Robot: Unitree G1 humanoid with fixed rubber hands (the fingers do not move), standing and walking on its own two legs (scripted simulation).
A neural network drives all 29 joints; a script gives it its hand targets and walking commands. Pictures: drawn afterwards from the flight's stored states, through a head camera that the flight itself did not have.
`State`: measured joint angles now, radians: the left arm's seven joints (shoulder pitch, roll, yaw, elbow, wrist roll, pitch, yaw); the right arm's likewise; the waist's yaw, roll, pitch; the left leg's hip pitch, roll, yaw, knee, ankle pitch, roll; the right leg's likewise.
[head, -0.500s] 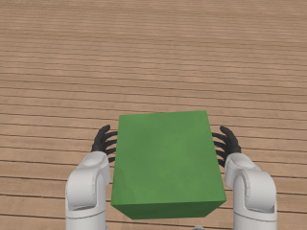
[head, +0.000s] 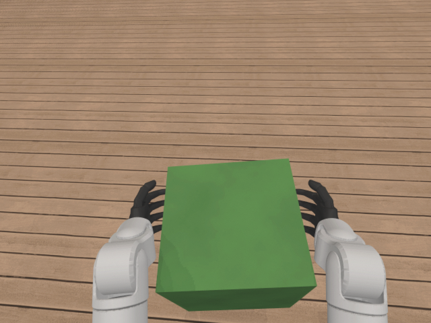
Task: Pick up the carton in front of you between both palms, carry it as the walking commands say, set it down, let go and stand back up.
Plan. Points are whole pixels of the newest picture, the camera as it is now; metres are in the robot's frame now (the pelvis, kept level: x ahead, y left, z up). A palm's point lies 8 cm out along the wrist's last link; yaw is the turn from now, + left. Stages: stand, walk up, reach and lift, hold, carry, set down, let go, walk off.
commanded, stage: carry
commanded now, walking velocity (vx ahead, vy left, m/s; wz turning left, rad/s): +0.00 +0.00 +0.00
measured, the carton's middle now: (233, 242) +0.28 +0.00 -0.01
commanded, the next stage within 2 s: hold in 1.88 s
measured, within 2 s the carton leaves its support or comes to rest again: neither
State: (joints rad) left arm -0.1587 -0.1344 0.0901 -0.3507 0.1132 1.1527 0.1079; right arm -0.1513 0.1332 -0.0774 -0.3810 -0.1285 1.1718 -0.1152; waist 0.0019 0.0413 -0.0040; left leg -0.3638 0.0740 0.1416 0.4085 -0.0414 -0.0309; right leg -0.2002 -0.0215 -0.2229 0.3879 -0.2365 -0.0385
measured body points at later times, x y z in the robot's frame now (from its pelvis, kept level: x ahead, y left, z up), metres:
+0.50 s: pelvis +0.07 +0.02 -0.01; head +0.07 +0.02 +0.44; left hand +0.37 +0.16 +0.07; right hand +0.35 -0.15 +0.07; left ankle +0.07 +0.12 -0.74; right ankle -0.02 -0.09 -0.74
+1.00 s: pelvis +0.04 +0.01 -0.01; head +0.01 +0.02 +0.44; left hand +0.32 +0.15 +0.05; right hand +0.30 -0.15 +0.05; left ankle +0.07 +0.12 -0.74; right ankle -0.02 -0.09 -0.74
